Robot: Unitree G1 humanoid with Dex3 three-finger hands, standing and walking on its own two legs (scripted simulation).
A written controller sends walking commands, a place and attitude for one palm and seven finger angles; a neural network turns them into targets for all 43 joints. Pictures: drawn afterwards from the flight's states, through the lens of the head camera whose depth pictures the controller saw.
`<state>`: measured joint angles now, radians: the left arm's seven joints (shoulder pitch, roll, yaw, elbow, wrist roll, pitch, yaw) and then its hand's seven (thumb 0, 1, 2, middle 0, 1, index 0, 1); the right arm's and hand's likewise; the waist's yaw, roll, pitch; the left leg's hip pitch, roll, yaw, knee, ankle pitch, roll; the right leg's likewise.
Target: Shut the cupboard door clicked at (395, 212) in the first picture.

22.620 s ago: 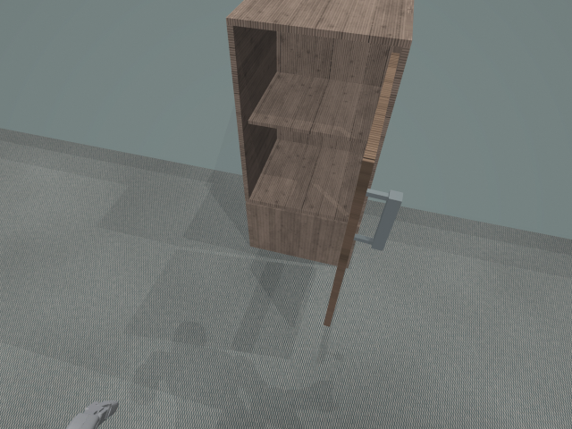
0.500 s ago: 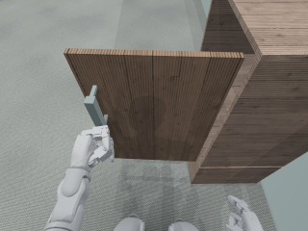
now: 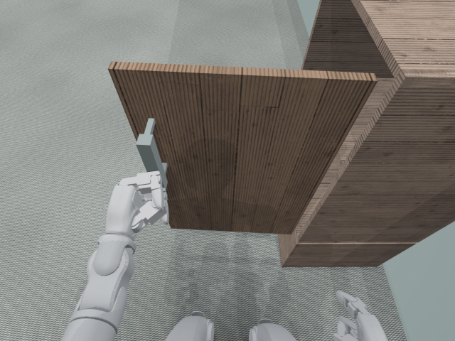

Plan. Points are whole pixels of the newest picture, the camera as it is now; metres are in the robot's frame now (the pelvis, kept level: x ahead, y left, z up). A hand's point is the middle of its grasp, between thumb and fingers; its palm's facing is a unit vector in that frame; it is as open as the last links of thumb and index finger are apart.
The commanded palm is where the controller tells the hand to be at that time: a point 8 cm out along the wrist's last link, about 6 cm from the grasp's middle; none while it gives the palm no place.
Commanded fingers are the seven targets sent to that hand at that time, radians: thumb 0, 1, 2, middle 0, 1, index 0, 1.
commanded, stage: push the door shut along its arc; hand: left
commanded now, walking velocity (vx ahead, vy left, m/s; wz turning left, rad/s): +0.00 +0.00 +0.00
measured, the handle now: (156, 156) +0.43 +0.16 +0.05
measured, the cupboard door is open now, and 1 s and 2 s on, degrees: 87 75 59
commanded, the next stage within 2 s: pull the fist back off the door in 1.82 s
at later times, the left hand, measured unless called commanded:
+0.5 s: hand (173, 179) +0.38 +0.12 +0.05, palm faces -0.17 -0.99 -0.03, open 3.1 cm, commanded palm +0.38 +0.16 +0.05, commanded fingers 0.00 0.90 0.90 -1.30 -1.50 -1.30 -1.50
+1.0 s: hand (201, 150) +0.45 +0.07 +0.05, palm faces -0.30 -0.95 -0.06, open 3.1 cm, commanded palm +0.44 +0.13 +0.05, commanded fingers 0.00 0.90 0.90 -1.30 -1.50 -1.30 -1.50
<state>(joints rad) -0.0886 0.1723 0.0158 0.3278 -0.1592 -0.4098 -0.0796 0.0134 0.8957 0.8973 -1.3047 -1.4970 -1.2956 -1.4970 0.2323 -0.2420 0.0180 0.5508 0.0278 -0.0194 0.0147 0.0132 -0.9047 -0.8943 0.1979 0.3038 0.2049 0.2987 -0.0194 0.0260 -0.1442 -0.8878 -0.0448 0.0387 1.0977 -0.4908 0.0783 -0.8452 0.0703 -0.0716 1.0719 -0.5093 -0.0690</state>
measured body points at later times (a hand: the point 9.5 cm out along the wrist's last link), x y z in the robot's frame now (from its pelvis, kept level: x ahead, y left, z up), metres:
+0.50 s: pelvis +0.00 +0.02 +0.00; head +0.08 +0.03 +0.44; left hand +0.39 +0.17 +0.05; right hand +0.10 -0.23 -0.11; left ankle +0.02 +0.07 -0.66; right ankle +0.01 -0.08 -0.66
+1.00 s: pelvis -0.01 +0.00 -0.01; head +0.09 +0.01 +0.43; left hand +0.46 +0.13 +0.06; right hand +0.04 -0.26 -0.13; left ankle +0.02 +0.07 -0.66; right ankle +0.01 -0.08 -0.66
